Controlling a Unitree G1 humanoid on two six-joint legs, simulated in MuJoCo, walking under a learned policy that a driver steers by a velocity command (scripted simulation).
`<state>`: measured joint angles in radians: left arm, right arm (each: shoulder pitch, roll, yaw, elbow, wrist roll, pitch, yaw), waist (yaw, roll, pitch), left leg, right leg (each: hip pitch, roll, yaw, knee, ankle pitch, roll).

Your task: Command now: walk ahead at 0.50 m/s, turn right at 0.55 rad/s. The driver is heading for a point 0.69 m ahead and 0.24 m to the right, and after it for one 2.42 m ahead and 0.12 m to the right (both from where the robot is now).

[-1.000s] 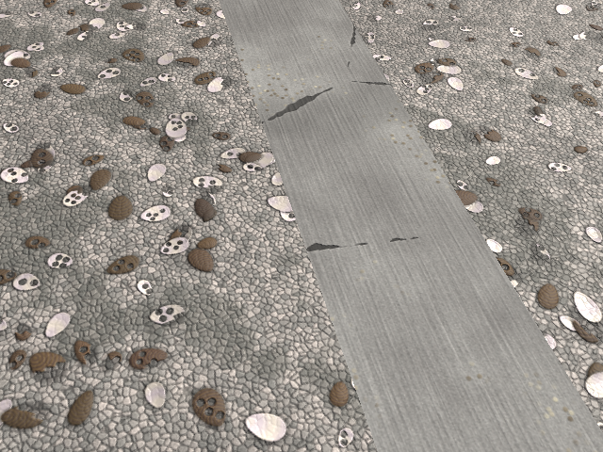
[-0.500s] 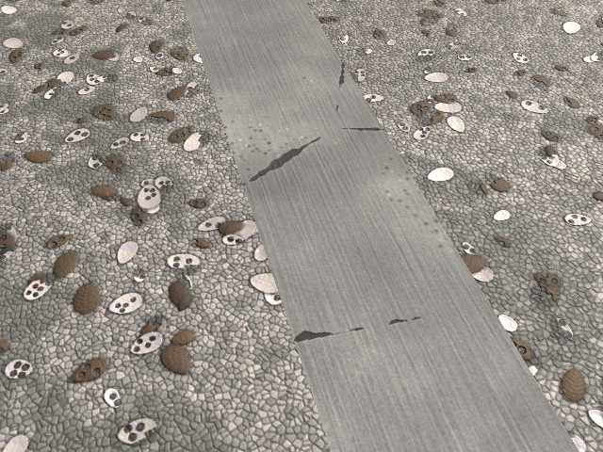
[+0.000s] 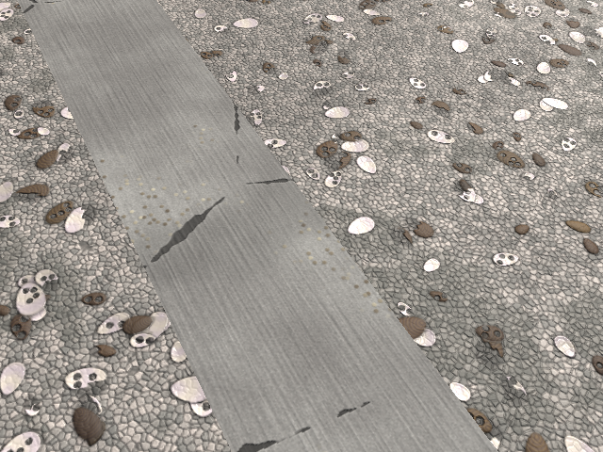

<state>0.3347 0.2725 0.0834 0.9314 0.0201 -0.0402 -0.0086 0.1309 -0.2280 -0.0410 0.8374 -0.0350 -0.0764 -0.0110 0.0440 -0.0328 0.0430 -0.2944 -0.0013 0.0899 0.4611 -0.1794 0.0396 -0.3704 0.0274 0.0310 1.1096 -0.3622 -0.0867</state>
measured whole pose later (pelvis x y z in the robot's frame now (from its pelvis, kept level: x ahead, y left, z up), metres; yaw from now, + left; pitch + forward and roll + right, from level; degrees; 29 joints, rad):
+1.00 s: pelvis +0.53 -0.14 -0.02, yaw -34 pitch +1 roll +0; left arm 0.43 0.30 0.07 0.89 0.01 -0.05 0.00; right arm 0.06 -0.26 -0.02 0.71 -0.04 -0.07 0.00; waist 0.07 -0.01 0.04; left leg -0.45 -0.04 0.02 0.58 -0.15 0.05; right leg -0.11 0.15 0.18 0.89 -0.45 -0.09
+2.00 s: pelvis +0.98 -0.33 -0.02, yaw -4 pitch +1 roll +0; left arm 0.36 0.25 0.04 0.85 0.02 -0.05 0.00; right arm 0.10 -0.28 -0.05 0.70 -0.03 -0.01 0.04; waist 0.05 0.00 0.07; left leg -0.44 -0.08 0.07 0.63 -0.21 0.13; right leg -0.23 -0.08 -0.09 1.14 -0.43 0.02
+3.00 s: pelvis +1.49 -0.26 -0.02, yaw +27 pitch +2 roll -1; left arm 0.44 0.24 0.03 0.91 0.01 -0.05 -0.01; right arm 0.05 -0.24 -0.02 0.69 -0.06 -0.04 0.04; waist 0.06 0.00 0.05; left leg -0.45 -0.03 0.06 0.59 -0.16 0.10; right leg -0.08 -0.08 -0.16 0.76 -0.46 0.00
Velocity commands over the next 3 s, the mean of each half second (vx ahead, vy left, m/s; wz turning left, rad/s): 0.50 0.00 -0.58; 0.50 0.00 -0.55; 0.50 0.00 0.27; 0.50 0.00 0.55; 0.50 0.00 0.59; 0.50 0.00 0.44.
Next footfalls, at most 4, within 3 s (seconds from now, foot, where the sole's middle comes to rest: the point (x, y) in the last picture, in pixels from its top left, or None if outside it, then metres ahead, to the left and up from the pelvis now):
0.40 right None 0.33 -0.13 -0.78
0.94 left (374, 362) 0.69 -0.14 -0.78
1.40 right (490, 340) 0.77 -0.42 -0.78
1.92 left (423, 234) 1.09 -0.29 -0.78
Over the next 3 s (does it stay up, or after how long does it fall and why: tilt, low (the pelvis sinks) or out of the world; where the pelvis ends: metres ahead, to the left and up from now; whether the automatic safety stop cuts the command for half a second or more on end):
stays up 1.49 -0.26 -0.02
